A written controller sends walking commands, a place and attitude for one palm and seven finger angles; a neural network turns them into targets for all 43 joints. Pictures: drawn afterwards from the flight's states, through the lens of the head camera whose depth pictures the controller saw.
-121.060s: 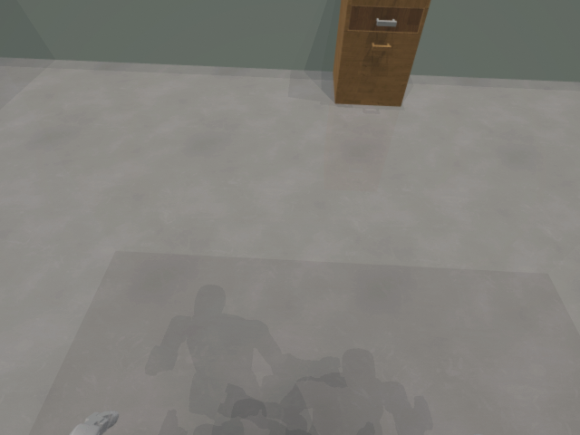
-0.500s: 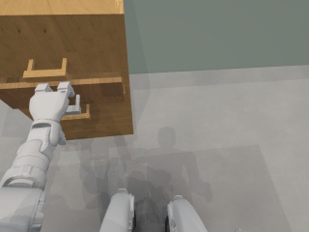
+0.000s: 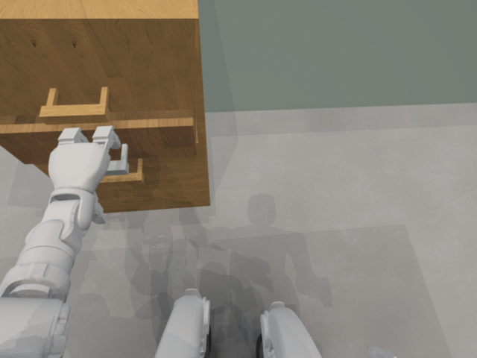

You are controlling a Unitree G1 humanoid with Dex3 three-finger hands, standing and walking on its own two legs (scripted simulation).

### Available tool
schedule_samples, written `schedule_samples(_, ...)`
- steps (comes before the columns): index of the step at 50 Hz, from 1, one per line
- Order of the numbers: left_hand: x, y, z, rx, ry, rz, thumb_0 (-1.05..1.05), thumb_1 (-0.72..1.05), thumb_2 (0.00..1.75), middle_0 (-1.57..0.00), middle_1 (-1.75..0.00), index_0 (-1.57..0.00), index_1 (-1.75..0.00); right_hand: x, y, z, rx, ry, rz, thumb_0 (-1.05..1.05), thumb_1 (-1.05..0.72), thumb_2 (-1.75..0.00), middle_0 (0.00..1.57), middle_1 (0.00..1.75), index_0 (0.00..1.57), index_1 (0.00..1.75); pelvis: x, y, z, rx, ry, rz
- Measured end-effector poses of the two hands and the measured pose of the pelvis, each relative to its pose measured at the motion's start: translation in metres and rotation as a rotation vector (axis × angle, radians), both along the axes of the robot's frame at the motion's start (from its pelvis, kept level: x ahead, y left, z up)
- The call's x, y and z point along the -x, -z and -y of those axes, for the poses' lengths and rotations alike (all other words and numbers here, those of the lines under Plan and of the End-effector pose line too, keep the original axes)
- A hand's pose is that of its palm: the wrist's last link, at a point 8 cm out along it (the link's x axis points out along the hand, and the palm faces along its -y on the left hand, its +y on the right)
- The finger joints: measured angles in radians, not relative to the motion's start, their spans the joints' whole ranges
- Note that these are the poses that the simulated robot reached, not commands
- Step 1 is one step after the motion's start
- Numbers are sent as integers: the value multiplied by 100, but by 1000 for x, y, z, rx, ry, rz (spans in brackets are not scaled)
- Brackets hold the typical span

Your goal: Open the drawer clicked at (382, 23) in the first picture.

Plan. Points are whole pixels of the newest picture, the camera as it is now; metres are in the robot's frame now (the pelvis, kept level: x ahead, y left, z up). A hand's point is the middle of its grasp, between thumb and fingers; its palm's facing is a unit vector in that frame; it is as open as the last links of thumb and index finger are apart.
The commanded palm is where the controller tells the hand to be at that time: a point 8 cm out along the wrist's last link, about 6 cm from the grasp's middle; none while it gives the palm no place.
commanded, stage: move the hooked fingers above the handle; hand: left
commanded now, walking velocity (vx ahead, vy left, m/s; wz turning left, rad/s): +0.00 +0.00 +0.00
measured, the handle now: (102, 159) +0.49 +0.30 -0.12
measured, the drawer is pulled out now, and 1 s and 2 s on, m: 0.04 0.04 0.04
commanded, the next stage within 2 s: lower the fingers behind the handle in 0.10 s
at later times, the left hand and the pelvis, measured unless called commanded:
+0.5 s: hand (95, 181) +0.42 +0.29 -0.08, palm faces -0.05 -0.07 -1.00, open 13.8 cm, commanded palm +0.41 +0.27 -0.02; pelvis -0.01 +0.00 -0.02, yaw -1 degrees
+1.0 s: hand (95, 186) +0.42 +0.30 -0.10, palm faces -0.04 -0.04 -1.00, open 13.8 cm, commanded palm +0.41 +0.27 -0.06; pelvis -0.02 +0.00 -0.05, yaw -2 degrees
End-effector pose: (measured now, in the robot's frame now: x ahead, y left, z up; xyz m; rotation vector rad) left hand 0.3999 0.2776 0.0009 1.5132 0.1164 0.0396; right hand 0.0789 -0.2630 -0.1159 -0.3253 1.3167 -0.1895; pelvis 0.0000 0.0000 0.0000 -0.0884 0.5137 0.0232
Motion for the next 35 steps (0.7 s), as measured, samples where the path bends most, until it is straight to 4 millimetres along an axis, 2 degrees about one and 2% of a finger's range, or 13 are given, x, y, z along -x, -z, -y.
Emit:
schedule_samples(3,-9,-1,4,0,4,32,0,-49,30,-32,-120,-32,-120,-7,-3,1,5,-1,33,0,-91,-90,21,30,21,30,0,2,0,3,3,-3)
schedule_samples(6,-10,6,-3,-18,-34,26,0,-48,30,-32,-120,-32,-120,-8,-2,2,3,-2,46,0,-91,-90,21,30,21,30,2,4,0,4,9,-6)
schedule_samples(11,-4,8,-24,-47,-103,7,0,-48,30,-32,-120,-32,-120,-1,3,2,-3,0,20,0,-91,-90,21,30,21,30,4,6,-1,1,17,-13)
schedule_samples(15,4,7,-32,-51,-99,-26,0,-48,30,-32,-120,-32,-120,8,5,1,-6,1,-16,0,-91,-90,21,30,21,30,3,5,-2,1,14,-10)
schedule_samples(21,4,18,-21,-9,-21,-51,0,-48,30,-32,-120,-32,-120,15,8,0,9,2,-37,0,-91,-90,21,30,21,30,3,10,-3,8,7,-19)
schedule_samples(27,-6,30,-9,10,25,33,0,-48,30,-32,-120,-32,-120,17,18,1,23,7,-33,0,-91,-90,21,30,21,30,7,24,-5,19,12,-40)
schedule_samples(31,-7,36,-14,-11,-20,79,0,-48,30,-32,-120,-31,-120,20,28,0,7,8,-42,0,-91,-90,21,30,21,30,11,32,-7,19,19,-50)
schedule_samples(35,-2,43,-22,-44,-79,46,0,-48,30,-32,-120,-31,-120,24,35,-5,-18,5,-53,0,-91,-90,21,30,20,30,14,34,-7,15,21,-52)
